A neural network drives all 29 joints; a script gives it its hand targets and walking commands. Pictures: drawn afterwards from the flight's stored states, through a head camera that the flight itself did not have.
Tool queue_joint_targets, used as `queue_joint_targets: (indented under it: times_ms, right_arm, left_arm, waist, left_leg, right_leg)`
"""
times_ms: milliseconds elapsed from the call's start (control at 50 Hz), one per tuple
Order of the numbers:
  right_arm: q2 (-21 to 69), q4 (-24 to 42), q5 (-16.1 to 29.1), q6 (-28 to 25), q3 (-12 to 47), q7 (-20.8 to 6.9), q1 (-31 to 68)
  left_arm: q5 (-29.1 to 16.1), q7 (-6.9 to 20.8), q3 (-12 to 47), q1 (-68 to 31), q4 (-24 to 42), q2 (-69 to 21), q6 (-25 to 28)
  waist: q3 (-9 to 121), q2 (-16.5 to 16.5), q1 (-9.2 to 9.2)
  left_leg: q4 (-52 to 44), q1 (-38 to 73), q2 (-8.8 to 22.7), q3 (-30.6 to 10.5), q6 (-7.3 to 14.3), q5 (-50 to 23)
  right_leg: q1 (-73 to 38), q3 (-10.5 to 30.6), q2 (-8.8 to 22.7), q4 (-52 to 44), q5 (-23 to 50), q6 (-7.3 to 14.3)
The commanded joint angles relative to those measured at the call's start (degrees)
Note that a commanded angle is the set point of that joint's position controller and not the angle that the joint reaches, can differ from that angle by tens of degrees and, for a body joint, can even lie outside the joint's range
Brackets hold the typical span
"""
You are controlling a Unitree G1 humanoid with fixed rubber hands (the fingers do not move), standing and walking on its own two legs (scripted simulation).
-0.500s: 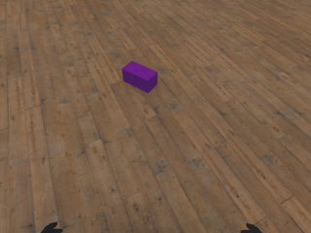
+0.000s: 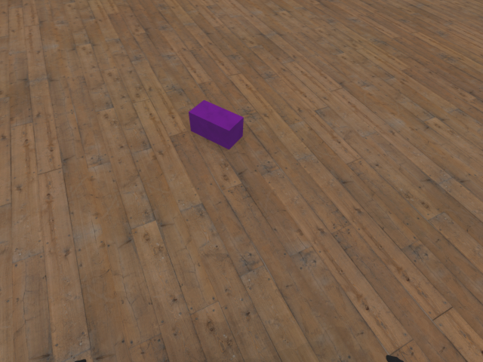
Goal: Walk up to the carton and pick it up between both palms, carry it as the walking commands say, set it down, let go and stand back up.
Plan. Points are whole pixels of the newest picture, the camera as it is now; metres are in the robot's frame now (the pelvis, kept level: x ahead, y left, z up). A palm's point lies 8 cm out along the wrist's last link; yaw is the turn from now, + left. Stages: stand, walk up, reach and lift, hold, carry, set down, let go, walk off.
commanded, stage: stand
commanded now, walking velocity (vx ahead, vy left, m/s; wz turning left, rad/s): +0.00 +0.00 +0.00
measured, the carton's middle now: (216, 124) +1.50 +0.12 -0.71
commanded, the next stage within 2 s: walk up in 0.70 s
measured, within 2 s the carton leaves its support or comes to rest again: neither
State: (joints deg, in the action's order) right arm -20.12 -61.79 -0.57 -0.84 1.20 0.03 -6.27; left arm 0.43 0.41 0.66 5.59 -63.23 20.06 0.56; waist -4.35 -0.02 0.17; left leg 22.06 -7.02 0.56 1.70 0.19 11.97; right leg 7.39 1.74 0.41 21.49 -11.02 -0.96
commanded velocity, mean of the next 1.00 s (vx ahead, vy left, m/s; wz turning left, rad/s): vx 0.00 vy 0.00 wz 0.00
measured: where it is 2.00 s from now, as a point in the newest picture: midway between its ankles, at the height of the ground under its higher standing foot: (205, 309)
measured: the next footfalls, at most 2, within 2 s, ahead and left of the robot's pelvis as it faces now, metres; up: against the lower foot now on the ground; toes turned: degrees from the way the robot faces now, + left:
left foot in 1.20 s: +0.15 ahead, +0.17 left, +0.00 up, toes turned -4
right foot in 1.56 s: +0.32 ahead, -0.07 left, +0.00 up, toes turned -20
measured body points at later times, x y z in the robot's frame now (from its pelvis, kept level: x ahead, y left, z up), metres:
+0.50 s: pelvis +0.00 +0.00 +0.00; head +0.02 +0.00 +0.45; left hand +0.09 +0.30 -0.13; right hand +0.09 -0.30 -0.13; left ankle +0.00 +0.12 -0.75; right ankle +0.01 -0.13 -0.75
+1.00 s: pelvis +0.02 +0.01 +0.00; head +0.02 +0.00 +0.45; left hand +0.09 +0.31 -0.13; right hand +0.10 -0.30 -0.13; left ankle +0.00 +0.11 -0.74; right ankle +0.01 -0.13 -0.74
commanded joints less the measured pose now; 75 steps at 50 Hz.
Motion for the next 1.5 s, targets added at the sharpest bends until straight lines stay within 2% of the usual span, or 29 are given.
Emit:
queue_joint_targets:
  times_ms: [0,60,100,220,280,400,620,760,820,860,880,900,920,980,1000,1020,1040,1060,1080,1120,1140,1160,1180,1200,1220,1280,1340,1440,1480]
  right_arm:
    - [-12.26,2.94,-0.26,-0.76,-2.66,0.76,3.07]
    - [-12.09,3.01,-0.01,-1.36,-2.92,0.86,1.98]
    - [-11.94,2.89,-0.08,-1.25,-2.55,0.64,1.89]
    - [-11.1,2.84,-0.1,-0.94,-2.63,0.69,3.03]
    - [-12.61,2.54,-0.06,-1.27,-2.62,0.54,2.41]
    - [-11.75,2.58,-0.02,-1.14,-2.8,0.41,3.33]
    - [-11.81,2.64,0.07,-1.03,-2.73,0.3,2.76]
    - [-11.85,2.36,0.16,-0.91,-2.41,0.69,2.01]
    - [-11.56,2.47,0.37,-0.85,-2.57,0.6,2.83]
    - [-12.64,2.88,-0.38,-1.16,-3.15,0.43,3.52]
    - [-18.68,7.12,-1.46,-1.66,-7.8,-2.36,1.16]
    - [-18.73,7.11,-2.2,-1.5,-7.88,-3.35,1.28]
    - [-17.41,7.93,-1.74,-1.27,-7.83,-3.75,2.22]
    - [-13.22,11.94,-2.3,-1.66,-8.14,-4.72,4.22]
    - [-13.15,14.12,-2.07,-1.78,-8.4,-4.84,7.15]
    - [-13.27,15.29,-2.25,-1.98,-8.54,-4.43,7.06]
    - [-13.93,15.53,-1.92,-1.7,-9.17,-4.73,6.86]
    - [-15.25,15.41,-1.86,-1.76,-9.21,-5.12,3.79]
    - [-16.16,15.31,-0.94,-1.89,-9.43,-5.63,1.15]
    - [-15.77,12.46,-0.91,-1.98,-10.94,-6.18,-7.94]
    - [-18.51,9.9,-2.04,-2.24,-12.73,-5.27,-15.57]
    - [-23.64,8.67,-2.96,-2.38,-13.88,-4.42,-22.16]
    - [-23.88,12.72,-2.24,-2.61,-12.81,-4.17,-11.28]
    - [-23.59,15.71,-0.89,-2.82,-12.2,-4.39,-4.79]
    - [-21.34,15.49,-0.75,-3.04,-11.38,-4.56,-3.8]
    - [-19.03,16.44,-0.95,-2.98,-10.64,-4.37,-6.28]
    - [-18.71,16.73,-0.97,-2.92,-10.06,-4.81,-8.28]
    - [-18.09,17.87,-0.88,-2.67,-9.47,-5.24,-8.53]
    - [-17.79,18.75,-0.77,-2.33,-9.28,-5.21,-8.08]
  left_arm:
    - [-0.27,-0.63,-2.63,-1.86,2.43,13.01,0.99]
    - [0.02,-0.62,-1.9,-3.77,3.15,10.95,1.2]
    - [0.08,-0.7,-1.98,-1.98,2.36,10.94,1.46]
    - [0.3,-0.67,-2.45,-3.8,3.24,12.86,1.1]
    - [-0.23,-0.65,-2.04,-1.55,2.85,11.42,1.37]
    - [-0.06,-0.87,-2.52,-3.13,2.81,13.23,0.89]
    - [0.01,-1.31,-2.38,-2.01,2.9,12.71,1.35]
    - [-0.12,-0.8,-2.4,-2.41,2.48,12.3,0.94]
    - [-0.34,-0.77,-2.4,-2.2,1.98,13.42,1.32]
    - [0.03,-0.94,-2.17,-1.99,2.63,11.72,1.33]
    - [-0.27,-0.23,-4.64,4.54,5.5,17.05,2.48]
    - [-0.16,0.29,-5.23,5.29,5.84,17.68,2.7]
    - [0.32,0.45,-5.99,4.5,6.38,18.4,2.83]
    - [0.57,-0.03,-7.56,8.49,7.6,21.03,4.03]
    - [0.58,-0.21,-7.89,11.72,6.86,21.57,4.59]
    - [0.28,-0.19,-8.25,15.12,7.51,21.82,4.95]
    - [0.19,-0.58,-8.1,13.19,8.4,21.84,5.09]
    - [0.04,-0.67,-8.48,8.29,10.75,22.26,5.11]
    - [0.37,-0.54,-8.6,3.29,12.49,22.55,5.06]
    - [1.06,-0.2,-7.77,-3.64,14.76,20.25,4.64]
    - [0.94,-0.3,-6.54,-2.37,15.26,16.44,4.06]
    - [1.24,-0.94,-4.32,-2.31,16.34,8.7,4.18]
    - [0.66,-1.63,-4.38,-0.25,16.93,11.23,4.1]
    - [0.5,-1.42,-5.6,3.39,16.38,16.26,4.25]
    - [-0.11,-0.12,-6.16,5.61,14.71,18.54,4.27]
    - [-0.85,1.33,-6.47,6.65,13.07,16.97,4.87]
    - [-0.48,1.91,-6.16,3.53,13.95,15.7,4.7]
    - [-0.89,1.97,-6.09,3.24,14.39,14.1,5.06]
    - [-0.93,1.43,-6.73,7.33,13.25,14.32,5.13]
  waist:
    - [5.11,-0.1,0.71]
    - [4.12,1.6,-0.33]
    - [4.52,-1.64,-0.37]
    - [7.2,1.41,-0.64]
    - [5.82,-1.38,0.41]
    - [4.62,1.72,-0.09]
    - [5.81,-1.69,-0.12]
    - [6.56,0.57,0.4]
    - [8.35,-0.34,-0.83]
    - [6.17,-0.58,0.33]
    - [9.33,-4.09,-0.62]
    - [5.9,-4.06,-0.05]
    - [1.95,-0.07,0.19]
    - [-1.93,8.0,1.48]
    - [-2.47,8.12,3.64]
    - [-0.86,7.39,3.88]
    - [1.07,4.94,2.51]
    - [1.89,5.93,0.4]
    - [2.04,11.72,-1.92]
    - [5.1,10.47,-8.96]
    - [8.42,-1.87,-13.09]
    - [9.26,-23.49,-16.04]
    - [2.12,-16.35,-8.92]
    - [-0.59,-12.14,-5.72]
    - [0.62,-7.1,-3.74]
    - [-0.45,-9.68,-4.16]
    - [-3.67,-7.25,-4.87]
    - [-3.61,-5.33,-3.89]
    - [-1.12,-1.58,-0.56]
  left_leg:
    - [-5.12,0.51,7.06,-5.66,1.95,-4.22]
    - [-6.09,-0.22,6.5,-6.29,1.76,-3.53]
    - [-5.92,1.04,7.03,-6.63,1.25,-3.38]
    - [-5.38,1.31,6.68,-5.29,1.55,-6.37]
    - [-5.02,1.14,6.64,-5.62,1.5,-5.38]
    - [-5.75,0.74,6.96,-5.31,1.68,-5.89]
    - [-6.43,2.28,6.96,-5.74,1.92,-8.31]
    - [-5.26,2.15,6.95,-5.46,1.39,-9.95]
    - [-5.42,4.44,7.47,-5.48,1.56,-12.01]
    - [-5.69,1.57,6.94,-5.17,1.7,-9.92]
    - [2.0,3.03,6.16,-1.84,3.52,16.5]
    - [3.24,-1.52,6.16,-4.3,4.36,27.39]
    - [5.02,-5.71,4.72,-4.4,3.77,27.97]
    - [18.56,-24.53,0.84,-3.7,1.79,16.51]
    - [23.93,-32.2,2.01,-5.97,0.65,16.05]
    - [26.23,-36.65,2.63,-6.64,0.72,17.31]
    - [28.09,-36.11,4.12,-10.06,0.42,15.99]
    - [26.05,-32.59,5.32,-9.71,0.15,16.03]
    - [21.03,-25.61,6.38,-10.3,0.33,16.4]
    - [6.59,-1.94,4.41,-4.56,0.89,7.81]
    - [3.44,17.24,1.62,-3.22,1.5,9.43]
    - [-8.38,22.37,14.49,-23.76,2.43,27.66]
    - [-14.13,8.69,20.46,-34.66,5.72,36.55]
    - [-13.25,2.2,22.43,-32.91,8.18,36.14]
    - [-12.19,-0.19,18.58,-26.67,9.31,34.74]
    - [-12.89,-0.1,14.48,-17.02,11.09,25.37]
    - [-14.79,-0.43,17.81,-15.43,13.15,19.88]
    - [-11.44,-5.73,13.74,-4.39,10.23,9.86]
    - [-3.67,-11.99,12.56,-0.5,7.8,1.75]
  right_leg:
    - [0.05,4.75,6.0,-4.13,4.93,2.37]
    - [0.42,4.14,5.93,-3.3,4.72,2.42]
    - [1.33,4.01,5.47,-3.69,3.8,2.26]
    - [-1.34,4.24,6.5,-3.05,8.67,2.52]
    - [-0.5,5.03,6.21,-4.34,7.88,2.55]
    - [0.03,4.53,6.21,-4.99,6.86,2.22]
    - [-0.99,4.61,6.29,-4.29,9.49,2.56]
    - [-2.05,3.83,6.46,-4.76,10.54,2.18]
    - [-1.55,4.26,6.11,-4.2,10.72,2.22]
    - [-2.39,4.47,6.57,-4.3,11.12,2.62]
    - [0.93,6.8,5.34,-1.09,-13.24,7.39]
    - [6.59,11.41,7.02,-2.13,-25.72,8.97]
    - [9.03,14.93,8.08,-4.36,-30.41,10.01]
    - [-2.46,28.37,15.05,-8.49,-26.59,14.93]
    - [-9.65,33.46,17.67,-9.52,-17.16,17.79]
    - [-15.32,33.77,18.6,-8.94,-10.17,18.76]
    - [-14.69,33.91,18.78,-8.47,-11.67,17.91]
    - [-10.26,29.67,18.62,-9.05,-19.52,16.61]
    - [-4.01,24.42,16.56,-8.1,-19.32,14.7]
    - [12.11,12.09,9.09,0.38,-15.05,10.45]
    - [28.64,5.49,3.66,14.08,-19.55,7.57]
    - [41.18,-1.51,-6.11,37.79,-25.7,5.37]
    - [42.94,1.43,-2.22,44.59,-20.76,5.71]
    - [38.4,4.52,2.68,43.21,-15.45,6.02]
    - [32.54,1.21,4.49,41.5,-10.99,5.64]
    - [28.11,-2.34,5.69,31.45,-10.38,2.89]
    - [27.75,-2.05,5.69,24.75,-8.21,2.46]
    - [14.86,-7.43,3.18,13.47,0.8,3.89]
    - [1.51,-9.27,0.94,10.63,4.67,4.06]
